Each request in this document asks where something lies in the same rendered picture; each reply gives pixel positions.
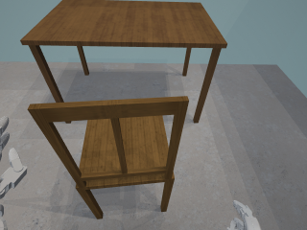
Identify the left robot hand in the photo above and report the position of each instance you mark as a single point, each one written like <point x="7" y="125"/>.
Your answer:
<point x="14" y="174"/>

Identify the right robot hand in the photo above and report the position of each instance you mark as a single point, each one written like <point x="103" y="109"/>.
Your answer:
<point x="249" y="222"/>

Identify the table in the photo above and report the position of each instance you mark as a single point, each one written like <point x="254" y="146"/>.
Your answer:
<point x="125" y="23"/>

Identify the chair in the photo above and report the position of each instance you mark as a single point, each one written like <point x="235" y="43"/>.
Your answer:
<point x="125" y="142"/>

